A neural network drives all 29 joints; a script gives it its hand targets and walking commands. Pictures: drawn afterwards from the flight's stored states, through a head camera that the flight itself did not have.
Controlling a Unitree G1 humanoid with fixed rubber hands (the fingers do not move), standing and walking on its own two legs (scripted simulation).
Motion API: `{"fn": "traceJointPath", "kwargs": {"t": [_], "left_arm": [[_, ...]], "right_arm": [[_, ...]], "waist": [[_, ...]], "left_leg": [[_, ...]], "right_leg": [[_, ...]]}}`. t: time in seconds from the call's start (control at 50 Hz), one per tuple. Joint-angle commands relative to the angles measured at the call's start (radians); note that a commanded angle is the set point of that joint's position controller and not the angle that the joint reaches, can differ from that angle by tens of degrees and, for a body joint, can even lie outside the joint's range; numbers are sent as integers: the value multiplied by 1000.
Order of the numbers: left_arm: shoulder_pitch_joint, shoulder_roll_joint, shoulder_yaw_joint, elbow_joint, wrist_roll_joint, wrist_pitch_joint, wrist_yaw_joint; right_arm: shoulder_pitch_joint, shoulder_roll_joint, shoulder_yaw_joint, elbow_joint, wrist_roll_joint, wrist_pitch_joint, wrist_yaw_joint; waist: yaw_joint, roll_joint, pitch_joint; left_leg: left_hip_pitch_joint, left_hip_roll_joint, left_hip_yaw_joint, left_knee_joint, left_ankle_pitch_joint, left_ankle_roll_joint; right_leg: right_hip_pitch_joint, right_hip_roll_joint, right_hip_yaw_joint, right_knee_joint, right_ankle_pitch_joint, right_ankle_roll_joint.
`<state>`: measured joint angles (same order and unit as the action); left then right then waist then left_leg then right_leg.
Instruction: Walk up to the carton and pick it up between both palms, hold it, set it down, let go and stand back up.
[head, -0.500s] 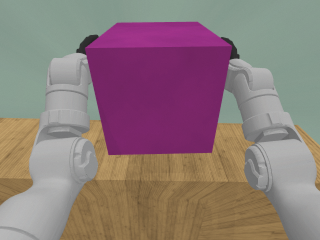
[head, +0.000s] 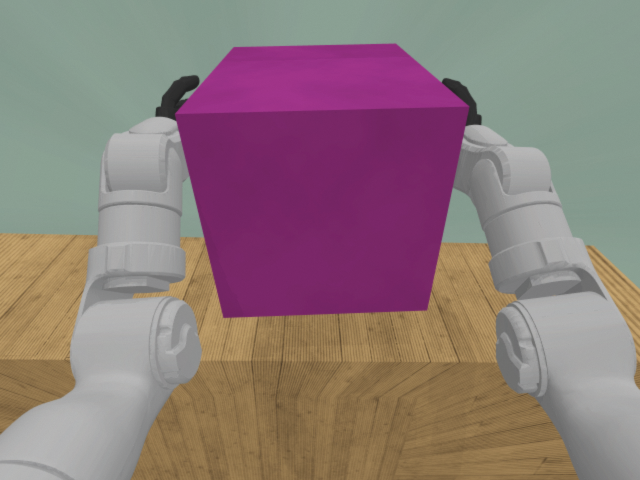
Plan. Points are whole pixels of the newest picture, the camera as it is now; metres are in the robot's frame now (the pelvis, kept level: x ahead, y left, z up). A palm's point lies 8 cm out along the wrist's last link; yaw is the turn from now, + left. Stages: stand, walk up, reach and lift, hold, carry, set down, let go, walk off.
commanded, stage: hold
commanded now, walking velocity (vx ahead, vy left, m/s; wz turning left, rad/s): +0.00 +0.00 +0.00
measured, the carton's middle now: (319, 164) +0.41 +0.00 +0.28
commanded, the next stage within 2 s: none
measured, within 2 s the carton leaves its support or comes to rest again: neither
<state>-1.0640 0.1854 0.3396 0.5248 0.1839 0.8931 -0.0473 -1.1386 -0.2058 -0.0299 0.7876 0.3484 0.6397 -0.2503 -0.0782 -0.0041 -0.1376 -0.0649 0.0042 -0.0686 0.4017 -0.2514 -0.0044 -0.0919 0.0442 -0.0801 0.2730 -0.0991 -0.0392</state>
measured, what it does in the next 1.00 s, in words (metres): stands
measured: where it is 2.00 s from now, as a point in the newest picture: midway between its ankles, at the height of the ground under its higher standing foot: outside the picture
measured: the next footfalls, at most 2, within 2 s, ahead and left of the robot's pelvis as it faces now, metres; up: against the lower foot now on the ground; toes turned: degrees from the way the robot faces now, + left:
none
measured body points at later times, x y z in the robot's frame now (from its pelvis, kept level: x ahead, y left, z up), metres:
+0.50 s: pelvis +0.00 +0.00 +0.00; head -0.10 +0.02 +0.44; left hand +0.39 +0.17 +0.33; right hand +0.38 -0.16 +0.34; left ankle -0.01 +0.12 -0.75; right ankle +0.04 -0.09 -0.75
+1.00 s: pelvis +0.00 +0.00 +0.00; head -0.11 +0.01 +0.44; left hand +0.38 +0.17 +0.33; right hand +0.37 -0.16 +0.33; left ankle -0.01 +0.12 -0.75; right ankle +0.04 -0.09 -0.75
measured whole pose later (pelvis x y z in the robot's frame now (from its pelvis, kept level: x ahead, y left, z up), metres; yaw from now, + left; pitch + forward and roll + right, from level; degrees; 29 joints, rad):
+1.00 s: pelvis +0.00 +0.00 +0.00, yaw +0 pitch -6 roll -1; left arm -1.06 0.17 0.37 0.56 0.19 0.89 -0.04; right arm -1.14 -0.20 -0.04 0.83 0.34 0.66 -0.24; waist -0.07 0.00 -0.17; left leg -0.05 0.00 -0.07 0.40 -0.25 0.00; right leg -0.08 0.04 -0.08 0.28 -0.11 -0.04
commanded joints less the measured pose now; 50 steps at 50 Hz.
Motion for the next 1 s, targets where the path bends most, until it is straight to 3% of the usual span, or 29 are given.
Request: {"fn": "traceJointPath", "kwargs": {"t": [0.0, 0.32, 0.72, 0.74, 0.76, 0.78, 0.8, 0.82, 0.88, 0.92, 0.96, 0.98], "left_arm": [[-796, -593, -312, -154, -184, -82, -126], [-810, -586, -276, -75, -176, -85, -132], [-822, -574, -266, -48, -183, -101, -130], [-781, -619, -316, -194, -219, -112, -118], [-751, -609, -313, -160, -211, -96, -112], [-750, -610, -309, -136, -200, -86, -114], [-725, -595, -280, -84, -184, -79, -124], [-733, -598, -288, -103, -182, -82, -131], [-768, -589, -291, -134, -181, -82, -135], [-772, -561, -255, -114, -161, -83, -137], [-803, -575, -268, -71, -166, -82, -150], [-812, -586, -270, -97, -171, -89, -150]], "right_arm": [[-873, 660, 206, -271, 176, -3, 147], [-895, 640, 167, -200, 159, -6, 164], [-919, 651, 158, -213, 160, -12, 154], [-903, 698, 241, -337, 219, -25, 150], [-878, 665, 229, -321, 231, -6, 141], [-865, 645, 211, -292, 219, 4, 139], [-875, 644, 203, -297, 202, 4, 138], [-864, 647, 192, -288, 191, 4, 138], [-852, 652, 185, -268, 183, 12, 142], [-838, 671, 186, -231, 178, 22, 145], [-865, 650, 141, -220, 154, 19, 146], [-890, 678, 161, -257, 160, 9, 150]], "waist": [[-1, 68, -325], [8, 58, -296], [3, 50, -322], [21, 63, -498], [5, 74, -432], [-8, 78, -367], [8, 41, -322], [-4, 47, -306], [-4, 63, -294], [7, 31, -259], [-15, 62, -230], [6, 61, -266]], "left_leg": [[-234, -28, 3, -105, 216, -40], [-257, -19, 2, -120, 171, -36], [-272, -31, 1, -116, 145, -27], [-224, -37, -2, -78, 285, -34], [-221, -45, -1, -67, 310, -46], [-237, -38, -2, -84, 262, -49], [-268, -41, 3, -102, 186, -30], [-279, -34, -2, -116, 163, -26], [-281, -33, -1, -120, 158, -30], [-293, -35, 2, -126, 140, -18], [-328, -28, 1, -144, 67, -25], [-340, -29, 2, -139, 82, -18]], "right_leg": [[364, 3, 93, 37, 211, 42], [346, 1, 106, 24, 174, 31], [350, -8, 103, 23, 167, 40], [446, 11, 108, 64, 286, 35], [430, 11, 111, 57, 308, 33], [401, 15, 101, 47, 257, 32], [383, 6, 100, 34, 196, 38], [375, 5, 100, 37, 180, 37], [381, 8, 96, 39, 159, 33], [376, 2, 101, 36, 150, 41], [352, 2, 99, 29, 90, 33], [377, 1, 100, 37, 100, 35]]}}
